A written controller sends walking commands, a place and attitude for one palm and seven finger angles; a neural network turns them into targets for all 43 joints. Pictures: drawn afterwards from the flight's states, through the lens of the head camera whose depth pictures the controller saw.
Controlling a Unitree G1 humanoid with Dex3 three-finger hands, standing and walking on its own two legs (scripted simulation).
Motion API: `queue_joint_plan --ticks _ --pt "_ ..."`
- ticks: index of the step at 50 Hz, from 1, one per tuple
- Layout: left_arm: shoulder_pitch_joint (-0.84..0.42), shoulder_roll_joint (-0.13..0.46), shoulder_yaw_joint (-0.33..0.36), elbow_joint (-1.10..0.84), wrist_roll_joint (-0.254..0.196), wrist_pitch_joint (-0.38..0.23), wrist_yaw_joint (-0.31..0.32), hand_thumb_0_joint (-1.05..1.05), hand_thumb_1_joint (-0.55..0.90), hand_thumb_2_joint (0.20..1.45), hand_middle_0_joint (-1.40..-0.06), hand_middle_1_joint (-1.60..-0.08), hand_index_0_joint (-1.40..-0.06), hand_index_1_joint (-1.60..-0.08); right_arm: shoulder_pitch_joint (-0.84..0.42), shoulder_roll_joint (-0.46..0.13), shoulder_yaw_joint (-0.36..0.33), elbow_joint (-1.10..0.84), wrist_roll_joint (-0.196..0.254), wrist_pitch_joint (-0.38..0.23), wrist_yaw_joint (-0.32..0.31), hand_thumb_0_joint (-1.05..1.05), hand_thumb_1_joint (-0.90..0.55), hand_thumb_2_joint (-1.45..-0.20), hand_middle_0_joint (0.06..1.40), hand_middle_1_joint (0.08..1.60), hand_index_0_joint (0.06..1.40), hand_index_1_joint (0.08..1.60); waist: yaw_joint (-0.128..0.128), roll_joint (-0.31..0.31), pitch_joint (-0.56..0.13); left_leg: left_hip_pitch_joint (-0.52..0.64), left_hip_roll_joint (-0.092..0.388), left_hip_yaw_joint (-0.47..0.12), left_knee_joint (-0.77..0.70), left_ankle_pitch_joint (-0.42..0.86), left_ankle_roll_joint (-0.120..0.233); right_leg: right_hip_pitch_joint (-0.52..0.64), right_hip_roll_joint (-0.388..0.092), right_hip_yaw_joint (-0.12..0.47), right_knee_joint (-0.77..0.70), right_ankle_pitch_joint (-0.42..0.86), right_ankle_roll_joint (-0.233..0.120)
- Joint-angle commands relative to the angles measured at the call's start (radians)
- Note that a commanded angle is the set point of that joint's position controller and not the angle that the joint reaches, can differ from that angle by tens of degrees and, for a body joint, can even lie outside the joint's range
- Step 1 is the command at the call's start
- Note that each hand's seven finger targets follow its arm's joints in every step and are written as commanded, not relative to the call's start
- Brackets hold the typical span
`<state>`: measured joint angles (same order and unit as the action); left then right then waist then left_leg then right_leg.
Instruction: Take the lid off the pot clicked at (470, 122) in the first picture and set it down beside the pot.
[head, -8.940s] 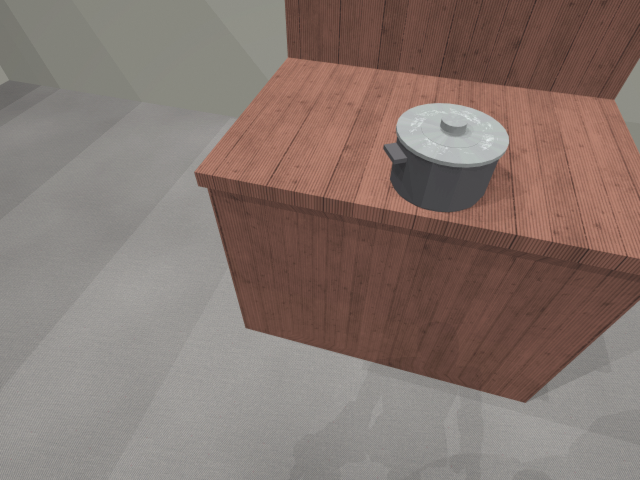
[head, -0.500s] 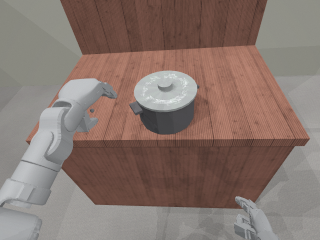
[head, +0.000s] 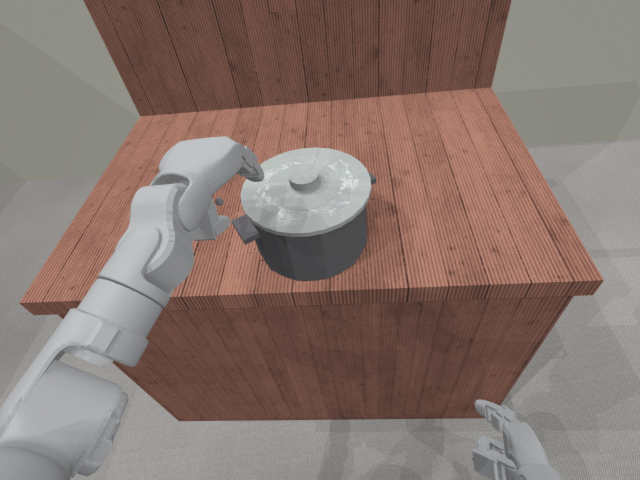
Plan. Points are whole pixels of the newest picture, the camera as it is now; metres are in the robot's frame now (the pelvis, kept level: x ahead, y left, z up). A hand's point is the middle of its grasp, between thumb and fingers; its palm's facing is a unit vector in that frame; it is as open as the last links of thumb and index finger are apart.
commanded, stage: move the open hand above the knob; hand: left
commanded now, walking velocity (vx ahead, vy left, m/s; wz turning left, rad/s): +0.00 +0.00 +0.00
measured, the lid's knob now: (303, 178) +0.53 +0.07 +0.10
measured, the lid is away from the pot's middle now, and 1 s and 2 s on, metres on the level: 0.00 0.00 0.00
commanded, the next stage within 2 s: lower the open fingers around the knob in 1.40 s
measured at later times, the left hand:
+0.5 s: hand (277, 165) +0.47 +0.08 +0.17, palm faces -0.22 -0.08 -0.97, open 9.8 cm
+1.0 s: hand (298, 149) +0.50 +0.06 +0.17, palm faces -0.25 -0.09 -0.96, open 9.8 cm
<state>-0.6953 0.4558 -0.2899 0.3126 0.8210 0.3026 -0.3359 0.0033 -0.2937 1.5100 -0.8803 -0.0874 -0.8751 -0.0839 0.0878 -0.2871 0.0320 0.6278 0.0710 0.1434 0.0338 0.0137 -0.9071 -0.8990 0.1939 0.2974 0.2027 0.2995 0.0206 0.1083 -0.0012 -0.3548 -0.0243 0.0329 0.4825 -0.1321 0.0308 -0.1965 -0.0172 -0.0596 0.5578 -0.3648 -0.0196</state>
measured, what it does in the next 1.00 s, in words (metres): stands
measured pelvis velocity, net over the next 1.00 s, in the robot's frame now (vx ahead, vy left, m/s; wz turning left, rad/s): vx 0.02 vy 0.00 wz -0.03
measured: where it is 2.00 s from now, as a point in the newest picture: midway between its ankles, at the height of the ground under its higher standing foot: outside the picture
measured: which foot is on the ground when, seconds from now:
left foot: down 0.00-1.00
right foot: down 0.00-1.00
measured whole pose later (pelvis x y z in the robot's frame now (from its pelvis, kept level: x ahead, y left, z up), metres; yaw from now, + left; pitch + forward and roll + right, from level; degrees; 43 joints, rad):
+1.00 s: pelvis +0.02 +0.00 +0.00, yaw -2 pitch +5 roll +1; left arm -1.15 0.26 -0.32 0.95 0.84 0.38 -0.26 0.00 -0.29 1.51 -0.88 -0.09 -0.87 -0.08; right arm 0.21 -0.29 0.01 0.73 0.07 0.14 0.02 0.01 -0.91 -0.90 0.19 0.30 0.20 0.30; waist -0.07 0.09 -0.05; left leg -0.39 -0.02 0.07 0.45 -0.15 0.03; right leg -0.25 -0.02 -0.02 0.53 -0.37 -0.02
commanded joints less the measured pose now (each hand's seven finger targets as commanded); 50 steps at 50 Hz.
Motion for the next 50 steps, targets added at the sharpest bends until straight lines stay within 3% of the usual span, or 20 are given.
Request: queue_joint_plan --ticks 1,3,4,6,7,10,13,18,24,26,28,31,34,35,37,40,43,46,48,50 --pt "-0.52 0.173 0.109 -0.105 0.026 0.017 0.044 0.0 -0.295 1.509 -0.866 -0.081 -0.866 -0.081 -0.128 -0.086 -0.033 -0.139 0.003 -0.032 0.005 0.0 -0.9 -0.9 0.2 0.3 0.2 0.3 -0.012 -0.135 -0.346 0.302 -0.042 -0.027 -0.003 0.141 0.031 -0.082 0.036 0.025 -0.085 0.357 -0.006" --pt "-0.52 0.228 0.159 -0.069 0.028 0.02 0.043 0.0 -0.295 1.509 -0.866 -0.081 -0.866 -0.081 -0.118 -0.095 -0.037 -0.14 0.002 -0.029 0.005 0.0 -0.9 -0.9 0.2 0.3 0.2 0.3 -0.009 -0.17 -0.355 0.283 -0.039 -0.021 0.003 0.148 0.034 -0.056 0.031 0.033 -0.088 0.389 -0.004" --pt "-0.56 0.175 0.104 -0.081 0.027 0.022 0.039 0.0 -0.295 1.509 -0.866 -0.081 -0.866 -0.081 -0.134 -0.086 -0.031 -0.146 0.003 -0.028 0.005 0.0 -0.9 -0.9 0.2 0.3 0.2 0.3 -0.013 -0.146 -0.366 0.289 -0.049 -0.02 0.003 0.15 0.037 -0.058 0.031 0.033 -0.083 0.398 -0.003" --pt "-0.588 0.134 0.075 -0.025 0.03 0.04 0.041 0.0 -0.295 1.509 -0.866 -0.081 -0.866 -0.081 -0.123 -0.082 -0.033 -0.128 0.005 -0.023 0.003 0.0 -0.9 -0.9 0.2 0.3 0.2 0.3 -0.023 -0.151 -0.354 0.302 -0.048 -0.022 0.01 0.162 0.037 -0.081 0.034 0.03 -0.079 0.409 -0.003" --pt "-0.616 0.16 0.096 -0.002 0.033 0.047 0.045 0.0 -0.295 1.509 -0.866 -0.081 -0.866 -0.081 -0.112 -0.089 -0.031 -0.118 0.005 -0.02 0.004 0.0 -0.9 -0.9 0.2 0.3 0.2 0.3 -0.023 -0.146 -0.357 0.3 -0.047 -0.024 0.007 0.166 0.035 -0.078 0.035 0.027 -0.076 0.413 -0.005" --pt "-0.688 0.146 0.082 -0.014 0.033 0.048 0.042 0.0 -0.295 1.509 -0.866 -0.081 -0.866 -0.081 -0.112 -0.085 -0.036 -0.12 0.002 -0.024 0.005 0.0 -0.9 -0.9 0.2 0.3 0.2 0.3 -0.025 -0.139 -0.417 0.321 -0.054 -0.024 0.019 0.196 0.042 -0.053 0.032 0.034 -0.068 0.465 -0.004" --pt "-0.684 0.142 0.095 0.028 0.032 0.055 0.036 0.0 -0.295 1.509 -0.866 -0.081 -0.866 -0.081 -0.093 -0.087 -0.041 -0.116 -0.001 -0.024 0.01 0.0 -0.9 -0.9 0.2 0.3 0.2 0.3 -0.027 -0.176 -0.432 0.312 -0.053 -0.019 0.03 0.234 0.046 -0.029 0.028 0.037 -0.067 0.537 -0.002" --pt "-0.729 0.072 0.045 0.093 0.032 0.07 0.03 0.0 -0.295 1.509 -0.866 -0.081 -0.866 -0.081 -0.083 -0.086 -0.043 -0.103 0.002 -0.015 0.015 0.0 -0.9 -0.9 0.2 0.3 0.2 0.3 -0.041 -0.201 -0.405 0.301 -0.055 -0.01 0.028 0.254 0.047 -0.039 0.026 0.031 -0.066 0.587 0.001" --pt "-0.815 0.095 0.065 0.196 0.041 0.072 0.047 0.0 -0.295 1.509 -0.866 -0.081 -0.866 -0.081 -0.065 -0.09 -0.043 -0.077 0.0 -0.013 0.009 0.0 -0.9 -0.9 0.2 0.3 0.2 0.3 -0.046 -0.216 -0.403 0.288 -0.058 0.001 0.017 0.236 0.051 -0.03 0.027 0.042 -0.073 0.596 0.004" --pt "-0.839 0.052 0.038 0.236 0.042 0.076 0.056 0.0 -0.295 1.509 -0.866 -0.081 -0.866 -0.081 -0.054 -0.084 -0.044 -0.064 0.0 -0.015 0.009 0.0 -0.9 -0.9 0.2 0.3 0.2 0.3 -0.048 -0.202 -0.417 0.304 -0.058 -0.002 0.017 0.245 0.05 -0.045 0.031 0.035 -0.067 0.582 0.002" --pt "-0.859 0.061 0.052 0.294 0.041 0.076 0.062 0.0 -0.295 1.509 -0.866 -0.081 -0.866 -0.081 -0.031 -0.088 -0.048 -0.057 -0.004 -0.015 0.005 0.0 -0.9 -0.9 0.2 0.3 0.2 0.3 -0.056 -0.229 -0.411 0.288 -0.055 0.001 0.015 0.231 0.052 -0.039 0.027 0.041 -0.081 0.588 0.005" --pt "-0.94 0.008 0.003 0.324 0.042 0.08 0.07 0.0 -0.295 1.509 -0.866 -0.081 -0.866 -0.081 -0.023 -0.086 -0.046 -0.042 -0.002 -0.018 0.002 0.0 -0.9 -0.9 0.2 0.3 0.2 0.3 -0.072 -0.199 -0.419 0.309 -0.056 0.0 0.012 0.239 0.051 -0.066 0.034 0.037 -0.074 0.583 0.003" --pt "-0.989 0.019 0.017 0.347 0.037 0.07 0.077 0.0 -0.295 1.509 -0.866 -0.081 -0.866 -0.081 -0.001 -0.091 -0.052 -0.037 -0.005 -0.027 0.0 0.0 -0.9 -0.9 0.2 0.3 0.2 0.3 -0.08 -0.196 -0.453 0.318 -0.053 -0.003 0.015 0.251 0.054 -0.057 0.034 0.042 -0.074 0.605 0.002" --pt "-0.973 -0.007 -0.003 0.404 0.04 0.079 0.079 0.0 -0.295 1.509 -0.866 -0.081 -0.866 -0.081 0.006 -0.09 -0.051 -0.031 -0.003 -0.026 -0.002 0.0 -0.9 -0.9 0.2 0.3 0.2 0.3 -0.086 -0.209 -0.428 0.304 -0.056 -0.002 0.012 0.235 0.054 -0.075 0.037 0.04 -0.078 0.582 0.004" --pt "-0.966 0.01 0.018 0.464 0.047 0.095 0.089 0.0 -0.295 1.509 -0.866 -0.081 -0.866 -0.081 0.024 -0.098 -0.049 -0.014 -0.003 -0.021 -0.005 0.0 -0.9 -0.9 0.2 0.3 0.2 0.3 -0.084 -0.21 -0.41 0.288 -0.051 -0.004 -0.002 0.211 0.05 -0.09 0.04 0.037 -0.082 0.536 0.002" --pt "-0.997 -0.005 0.01 0.428 0.046 0.075 0.093 0.0 -0.295 1.509 -0.866 -0.081 -0.866 -0.081 0.024 -0.093 -0.055 -0.029 -0.006 -0.03 -0.005 0.0 -0.9 -0.9 0.2 0.3 0.2 0.3 -0.083 -0.185 -0.463 0.32 -0.05 -0.005 0.004 0.239 0.055 -0.076 0.038 0.04 -0.08 0.558 0.002" --pt "-0.98 0.052 0.062 0.474 0.051 0.08 0.105 0.0 -0.295 1.509 -0.866 -0.081 -0.866 -0.081 0.044 -0.101 -0.054 -0.024 -0.007 -0.027 -0.007 0.0 -0.9 -0.9 0.2 0.3 0.2 0.3 -0.075 -0.221 -0.446 0.287 -0.044 -0.006 -0.007 0.226 0.055 -0.06 0.037 0.042 -0.091 0.545 0.002" --pt "-1.038 -0.006 0.007 0.451 0.048 0.08 0.113 0.0 -0.295 1.509 -0.866 -0.081 -0.866 -0.081 0.046 -0.097 -0.058 -0.023 -0.002 -0.036 -0.011 0.0 -0.9 -0.9 0.2 0.3 0.2 0.3 -0.091 -0.2 -0.45 0.32 -0.045 -0.005 -0.009 0.217 0.057 -0.097 0.044 0.04 -0.092 0.514 0.004" --pt "-1.031 0.035 0.048 0.429 0.047 0.062 0.118 0.0 -0.295 1.509 -0.866 -0.081 -0.866 -0.081 0.054 -0.096 -0.062 -0.03 -0.008 -0.049 -0.01 0.0 -0.9 -0.9 0.2 0.3 0.2 0.3 -0.079 -0.184 -0.49 0.347 -0.042 -0.016 0.002 0.258 0.059 -0.08 0.043 0.042 -0.088 0.54 0.0" --pt "-0.991 0.052 0.059 0.49 0.052 0.074 0.121 0.0 -0.295 1.509 -0.866 -0.081 -0.866 -0.081 0.058 -0.104 -0.059 -0.015 -0.006 -0.044 -0.013 0.0 -0.9 -0.9 0.2 0.3 0.2 0.3 -0.079 -0.223 -0.45 0.306 -0.043 -0.005 -0.009 0.224 0.059 -0.082 0.044 0.042 -0.091 0.527 0.005"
